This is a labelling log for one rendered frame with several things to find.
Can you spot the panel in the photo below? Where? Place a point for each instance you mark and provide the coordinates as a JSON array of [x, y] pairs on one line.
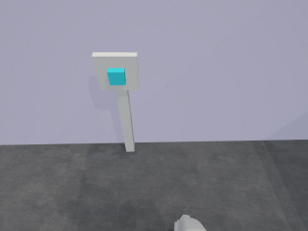
[[129, 61]]

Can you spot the button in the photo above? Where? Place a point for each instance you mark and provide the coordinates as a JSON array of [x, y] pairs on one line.
[[116, 76]]

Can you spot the robot right thigh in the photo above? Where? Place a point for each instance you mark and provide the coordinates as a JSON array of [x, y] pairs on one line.
[[188, 224]]

